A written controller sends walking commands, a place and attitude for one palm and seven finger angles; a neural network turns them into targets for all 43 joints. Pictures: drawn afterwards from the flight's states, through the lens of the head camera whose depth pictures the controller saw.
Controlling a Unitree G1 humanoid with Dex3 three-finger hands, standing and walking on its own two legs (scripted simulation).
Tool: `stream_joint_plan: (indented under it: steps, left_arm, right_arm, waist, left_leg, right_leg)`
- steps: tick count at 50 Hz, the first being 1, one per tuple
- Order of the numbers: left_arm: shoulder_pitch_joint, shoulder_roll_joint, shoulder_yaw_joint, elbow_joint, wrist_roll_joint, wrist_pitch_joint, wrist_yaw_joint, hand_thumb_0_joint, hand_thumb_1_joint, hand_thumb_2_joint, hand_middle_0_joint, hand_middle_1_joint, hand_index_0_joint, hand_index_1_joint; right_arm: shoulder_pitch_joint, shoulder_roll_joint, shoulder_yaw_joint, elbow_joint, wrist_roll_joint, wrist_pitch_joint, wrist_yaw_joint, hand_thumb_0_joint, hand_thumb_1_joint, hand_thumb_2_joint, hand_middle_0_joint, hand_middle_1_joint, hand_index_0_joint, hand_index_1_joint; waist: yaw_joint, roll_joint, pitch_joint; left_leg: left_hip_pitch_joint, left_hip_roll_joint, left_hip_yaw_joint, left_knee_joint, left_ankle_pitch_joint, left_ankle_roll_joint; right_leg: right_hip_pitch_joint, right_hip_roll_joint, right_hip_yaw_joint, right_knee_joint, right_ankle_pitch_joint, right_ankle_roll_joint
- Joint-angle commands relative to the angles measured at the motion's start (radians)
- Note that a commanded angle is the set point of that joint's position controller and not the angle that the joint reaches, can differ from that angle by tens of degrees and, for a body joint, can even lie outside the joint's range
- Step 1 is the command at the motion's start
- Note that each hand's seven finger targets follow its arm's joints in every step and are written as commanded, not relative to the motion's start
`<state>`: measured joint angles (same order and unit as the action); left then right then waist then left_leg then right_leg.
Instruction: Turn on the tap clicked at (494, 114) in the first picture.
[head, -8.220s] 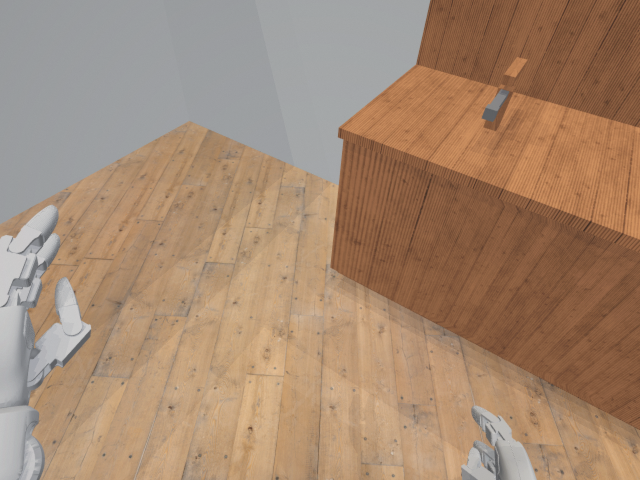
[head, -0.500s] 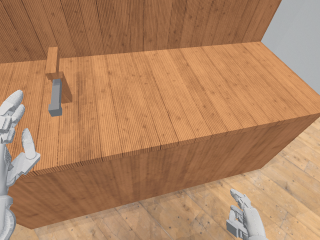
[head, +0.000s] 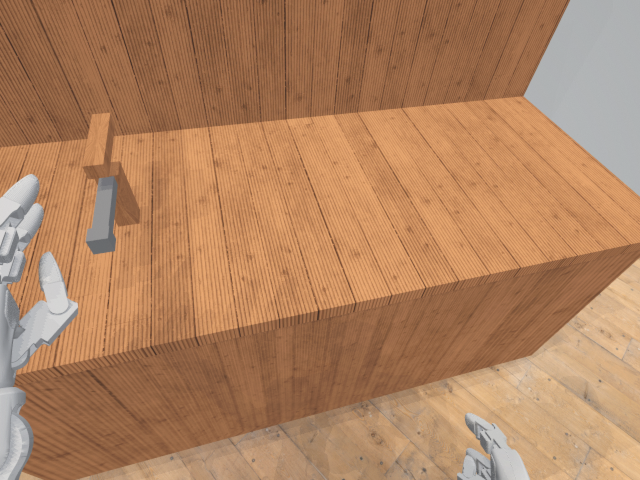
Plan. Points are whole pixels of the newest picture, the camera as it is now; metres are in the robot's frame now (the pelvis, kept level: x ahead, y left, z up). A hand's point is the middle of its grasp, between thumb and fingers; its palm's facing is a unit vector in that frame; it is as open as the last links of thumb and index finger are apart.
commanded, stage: shuffle to correct the standing spot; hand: left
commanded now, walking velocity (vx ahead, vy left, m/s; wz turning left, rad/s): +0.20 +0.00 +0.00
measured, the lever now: (101, 240) +0.39 +0.34 +0.04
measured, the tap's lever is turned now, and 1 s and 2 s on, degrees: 0 0 0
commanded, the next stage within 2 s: come to a stop and stand still in 0.18 s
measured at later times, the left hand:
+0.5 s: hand (91, 279) +0.25 +0.25 +0.17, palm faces +0.41 -0.83 -0.38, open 7.4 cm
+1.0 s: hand (59, 261) +0.28 +0.29 +0.16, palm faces +0.40 -0.83 -0.38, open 7.4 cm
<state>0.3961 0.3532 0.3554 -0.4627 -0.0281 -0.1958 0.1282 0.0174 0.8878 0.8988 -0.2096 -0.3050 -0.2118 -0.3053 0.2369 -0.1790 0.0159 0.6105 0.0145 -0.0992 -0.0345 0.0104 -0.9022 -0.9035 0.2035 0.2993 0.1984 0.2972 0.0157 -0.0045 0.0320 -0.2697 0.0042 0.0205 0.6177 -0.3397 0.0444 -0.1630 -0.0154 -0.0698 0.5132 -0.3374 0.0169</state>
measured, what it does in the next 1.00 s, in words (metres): steps on the spot: left foot, then right foot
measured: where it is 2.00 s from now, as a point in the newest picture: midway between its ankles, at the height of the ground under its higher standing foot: outside the picture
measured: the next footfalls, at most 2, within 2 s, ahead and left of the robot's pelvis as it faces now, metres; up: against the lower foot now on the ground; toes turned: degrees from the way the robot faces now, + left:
left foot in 0.52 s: +0.15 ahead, +0.09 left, +0.00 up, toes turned -3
right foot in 0.68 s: +0.08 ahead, -0.10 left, +0.00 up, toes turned -2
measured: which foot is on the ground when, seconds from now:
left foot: down 0.00-0.34, up 0.36-0.50, down 0.52-1.00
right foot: down 0.00-0.52, up 0.54-0.66, down 0.68-1.00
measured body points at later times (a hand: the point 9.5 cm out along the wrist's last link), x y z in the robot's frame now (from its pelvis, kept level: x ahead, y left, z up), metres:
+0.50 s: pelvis +0.04 +0.00 -0.01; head +0.07 +0.02 +0.44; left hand +0.22 +0.29 +0.19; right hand +0.21 -0.24 -0.08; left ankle +0.09 +0.09 -0.72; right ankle -0.04 -0.13 -0.73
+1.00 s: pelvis +0.05 +0.03 +0.00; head +0.04 +0.04 +0.45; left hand +0.25 +0.34 +0.18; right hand +0.18 -0.20 -0.08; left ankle +0.11 +0.10 -0.73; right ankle +0.04 -0.10 -0.73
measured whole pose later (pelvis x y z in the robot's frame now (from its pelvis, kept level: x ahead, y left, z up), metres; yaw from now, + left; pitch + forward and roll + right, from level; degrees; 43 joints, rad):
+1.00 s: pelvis +0.05 +0.03 +0.00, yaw -3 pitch -1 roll +0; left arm 0.36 0.39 0.40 -0.26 -0.04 -0.25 0.09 0.01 0.88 0.90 -0.21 -0.31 -0.22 -0.31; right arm 0.30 -0.18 0.02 0.60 0.03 -0.12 -0.03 0.01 -0.90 -0.90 0.20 0.30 0.20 0.30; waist 0.02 -0.03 0.00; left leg -0.29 -0.07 0.04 0.48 -0.17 0.07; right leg -0.23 -0.01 0.02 0.56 -0.33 0.00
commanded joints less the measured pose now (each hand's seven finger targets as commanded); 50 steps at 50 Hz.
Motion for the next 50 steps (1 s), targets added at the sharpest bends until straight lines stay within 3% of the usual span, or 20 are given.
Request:
stream_joint_plan:
  steps: [1, 7, 9, 12, 14, 17, 19, 22, 24, 26, 28, 29, 30, 31, 32, 35, 38, 41, 45, 50]
  left_arm:
    - [-0.064, 0.172, 0.108, -0.202, -0.008, -0.059, 0.011, 0.000, 0.900, 0.900, -0.200, -0.300, -0.200, -0.300]
    - [-0.030, 0.203, 0.149, -0.236, -0.025, -0.066, 0.013, 0.000, 0.900, 0.900, -0.200, -0.300, -0.200, -0.300]
    - [-0.003, 0.226, 0.177, -0.245, -0.030, -0.068, 0.016, 0.000, 0.900, 0.900, -0.200, -0.300, -0.200, -0.300]
    - [0.008, 0.196, 0.158, -0.252, -0.028, -0.074, 0.006, 0.000, 0.900, 0.900, -0.200, -0.300, -0.200, -0.300]
    - [-0.029, 0.213, 0.162, -0.298, -0.017, -0.074, 0.003, 0.000, 0.900, 0.900, -0.200, -0.300, -0.200, -0.300]
    - [-0.003, 0.203, 0.159, -0.213, -0.022, -0.070, 0.002, 0.000, 0.900, 0.900, -0.200, -0.300, -0.200, -0.300]
    - [0.008, 0.203, 0.167, -0.186, -0.034, -0.088, 0.020, 0.000, 0.900, 0.900, -0.200, -0.300, -0.200, -0.300]
    - [0.004, 0.173, 0.149, -0.241, -0.028, -0.104, 0.009, 0.000, 0.900, 0.900, -0.200, -0.300, -0.200, -0.300]
    - [-0.028, 0.175, 0.136, -0.302, -0.034, -0.096, 0.010, 0.000, 0.900, 0.900, -0.200, -0.300, -0.200, -0.300]
    - [-0.142, 0.170, 0.096, -0.363, -0.020, -0.106, 0.016, 0.000, 0.900, 0.900, -0.200, -0.300, -0.200, -0.300]
    - [-0.176, 0.176, 0.093, -0.265, -0.011, -0.082, 0.003, 0.000, 0.900, 0.900, -0.200, -0.300, -0.200, -0.300]
    - [-0.174, 0.220, 0.140, -0.265, -0.020, -0.062, 0.006, 0.000, 0.900, 0.900, -0.200, -0.300, -0.200, -0.300]
    - [-0.903, 0.816, 0.655, -0.300, 0.061, -0.198, 0.024, 0.000, 0.900, 0.900, -0.200, -0.300, -0.200, -0.300]
    - [-0.498, 0.338, 0.243, 0.075, 0.018, -0.166, -0.022, 0.000, 0.900, 0.900, -0.200, -0.300, -0.200, -0.300]
    - [-0.384, 0.287, 0.207, -0.085, 0.009, -0.166, -0.027, 0.000, 0.900, 0.900, -0.200, -0.300, -0.200, -0.300]
    - [-0.204, 0.261, 0.164, -0.182, -0.017, -0.145, -0.047, 0.000, 0.900, 0.900, -0.200, -0.300, -0.200, -0.300]
    - [-0.022, 0.178, 0.115, -0.142, -0.050, -0.122, -0.052, 0.000, 0.900, 0.900, -0.200, -0.300, -0.200, -0.300]
    - [0.002, 0.194, 0.159, -0.004, -0.056, -0.104, -0.039, 0.000, 0.900, 0.900, -0.200, -0.300, -0.200, -0.300]
    - [-0.166, 0.227, 0.179, 0.020, -0.028, -0.135, -0.029, 0.000, 0.900, 0.900, -0.200, -0.300, -0.200, -0.300]
    - [-0.307, 0.183, 0.058, -0.261, -0.001, -0.155, -0.029, 0.000, 0.900, 0.900, -0.200, -0.300, -0.200, -0.300]
  right_arm:
    - [-0.106, -0.139, -0.059, -0.164, 0.006, -0.048, -0.003, 0.000, -0.900, -0.900, 0.200, 0.300, 0.200, 0.300]
    - [-0.105, -0.133, -0.065, -0.169, 0.010, -0.032, 0.002, 0.000, -0.900, -0.900, 0.200, 0.300, 0.200, 0.300]
    - [-0.120, -0.138, -0.063, -0.169, 0.010, -0.029, -0.002, 0.000, -0.900, -0.900, 0.200, 0.300, 0.200, 0.300]
    - [-0.114, -0.140, -0.060, -0.176, -0.001, -0.022, 0.003, 0.000, -0.900, -0.900, 0.200, 0.300, 0.200, 0.300]
    - [-0.132, -0.143, -0.061, -0.186, 0.002, -0.028, 0.007, 0.000, -0.900, -0.900, 0.200, 0.300, 0.200, 0.300]
    - [-0.109, -0.141, -0.068, -0.185, 0.016, -0.029, 0.010, 0.000, -0.900, -0.900, 0.200, 0.300, 0.200, 0.300]
    - [-0.114, -0.141, -0.062, -0.183, 0.024, -0.031, 0.014, 0.000, -0.900, -0.900, 0.200, 0.300, 0.200, 0.300]
    - [-0.106, -0.118, -0.048, -0.171, 0.017, -0.015, 0.027, 0.000, -0.900, -0.900, 0.200, 0.300, 0.200, 0.300]
    - [-0.124, -0.111, -0.050, -0.148, 0.005, -0.032, 0.010, 0.000, -0.900, -0.900, 0.200, 0.300, 0.200, 0.300]
    - [-0.133, -0.148, -0.086, -0.170, -0.011, -0.042, 0.015, 0.000, -0.900, -0.900, 0.200, 0.300, 0.200, 0.300]
    - [-0.142, -0.156, -0.083, -0.167, -0.013, -0.050, 0.018, 0.000, -0.900, -0.900, 0.200, 0.300, 0.200, 0.300]
    - [-0.175, -0.138, -0.069, -0.167, -0.013, -0.060, 0.013, 0.000, -0.900, -0.900, 0.200, 0.300, 0.200, 0.300]
    - [0.041, -0.144, -0.128, -0.063, -0.061, -0.143, 0.034, 0.000, -0.900, -0.900, 0.200, 0.300, 0.200, 0.300]
    - [-0.106, -0.071, -0.054, -0.113, -0.007, -0.146, 0.050, 0.000, -0.900, -0.900, 0.200, 0.300, 0.200, 0.300]
    - [-0.067, -0.101, -0.058, -0.152, 0.016, -0.136, 0.051, 0.000, -0.900, -0.900, 0.200, 0.300, 0.200, 0.300]
    - [-0.080, -0.116, -0.053, -0.183, 0.015, -0.116, 0.073, 0.000, -0.900, -0.900, 0.200, 0.300, 0.200, 0.300]
    - [-0.070, -0.135, -0.071, -0.187, 0.019, -0.107, 0.074, 0.000, -0.900, -0.900, 0.200, 0.300, 0.200, 0.300]
    - [-0.099, -0.130, -0.047, -0.175, 0.024, -0.073, 0.034, 0.000, -0.900, -0.900, 0.200, 0.300, 0.200, 0.300]
    - [-0.104, -0.136, -0.033, -0.183, 0.021, -0.066, -0.011, 0.000, -0.900, -0.900, 0.200, 0.300, 0.200, 0.300]
    - [-0.115, -0.136, -0.030, -0.194, 0.008, -0.117, -0.003, 0.000, -0.900, -0.900, 0.200, 0.300, 0.200, 0.300]
  waist:
    - [-0.008, 0.076, -0.130]
    - [-0.018, -0.042, -0.162]
    - [-0.028, 0.035, -0.159]
    - [-0.032, 0.226, -0.116]
    - [-0.014, 0.191, -0.078]
    - [0.006, -0.170, -0.135]
    - [0.026, -0.206, -0.091]
    - [0.000, -0.053, -0.034]
    - [-0.052, 0.085, -0.155]
    - [-0.028, 0.291, -0.211]
    - [-0.011, 0.121, -0.099]
    - [-0.011, 0.130, -0.062]
    - [0.037, 0.109, -0.075]
    - [0.024, 0.174, -0.132]
    - [0.033, 0.194, -0.144]
    - [0.005, 0.054, -0.260]
    - [0.005, -0.211, -0.099]
    - [-0.006, -0.095, -0.029]
    - [-0.002, 0.125, 0.033]
    - [0.001, 0.193, -0.138]
  left_leg:
    - [0.021, 0.080, -0.087, -0.063, 0.319, 0.027]
    - [0.015, 0.014, 0.023, 0.054, 0.387, 0.009]
    - [0.123, 0.024, -0.007, -0.014, 0.464, 0.028]
    - [0.270, 0.135, -0.205, -0.119, 0.577, 0.110]
    - [0.178, 0.144, -0.170, -0.084, 0.582, 0.083]
    - [-0.198, -0.009, 0.031, 0.351, 0.453, 0.003]
    - [-0.467, -0.044, -0.018, 0.537, -0.160, -0.014]
    - [-0.261, 0.059, -0.068, 0.104, -0.093, 0.015]
    - [0.200, -0.058, 0.044, -0.206, 0.367, 0.012]
    - [0.405, 0.253, -0.358, -0.213, 0.757, 0.154]
    - [0.066, 0.273, -0.412, -0.344, 0.302, 0.186]
    - [0.012, 0.278, -0.435, -0.368, 0.215, 0.201]
    - [-0.029, 0.258, -0.150, -0.219, 0.353, 0.188]
    - [-0.042, 0.136, -0.166, -0.138, 0.336, 0.087]
    - [0.070, 0.117, -0.061, -0.093, 0.383, 0.048]
    - [-0.033, 0.000, -0.043, 0.058, 0.098, -0.013]
    - [-0.014, -0.022, -0.063, 0.035, 0.006, -0.044]
    - [0.051, 0.027, -0.128, -0.210, 0.019, -0.042]
    - [-0.229, 0.190, -0.350, -0.515, -0.386, 0.023]
    - [0.011, 0.114, -0.203, -0.370, -0.162, 0.012]
  right_leg:
    - [0.049, -0.025, 0.047, -0.010, 0.291, -0.078]
    - [0.103, -0.108, 0.128, 0.038, 0.526, -0.121]
    - [0.024, -0.073, 0.070, 0.115, 0.558, -0.082]
    - [-0.206, 0.028, -0.019, 0.204, 0.152, -0.031]
    - [-0.116, 0.023, -0.017, 0.004, 0.043, -0.047]
    - [0.286, -0.157, 0.219, -0.103, 0.686, -0.168]
    - [0.430, -0.315, 0.325, -0.081, 0.976, -0.261]
    - [0.203, -0.264, 0.202, -0.027, 0.756, -0.178]
    - [0.044, -0.095, -0.002, 0.210, 0.665, -0.064]
    - [-0.272, 0.035, 0.053, 0.587, -0.128, -0.019]
    - [-0.235, 0.032, 0.125, 0.688, -0.171, -0.021]
    - [-0.237, 0.002, 0.134, 0.668, -0.164, -0.012]
    - [-0.291, -0.131, 0.232, 0.521, -0.149, -0.051]
    - [-0.166, -0.036, 0.128, 0.217, -0.087, -0.058]
    - [-0.109, -0.024, 0.133, 0.028, 0.052, -0.040]
    - [0.047, -0.147, 0.340, -0.132, 0.235, -0.117]
    - [-0.151, -0.207, 0.400, -0.208, -0.004, -0.173]
    - [-0.258, -0.059, 0.178, -0.114, -0.131, -0.069]
    - [-0.074, 0.026, 0.083, 0.155, -0.033, -0.009]
    - [-0.003, -0.001, 0.070, -0.069, 0.048, -0.029]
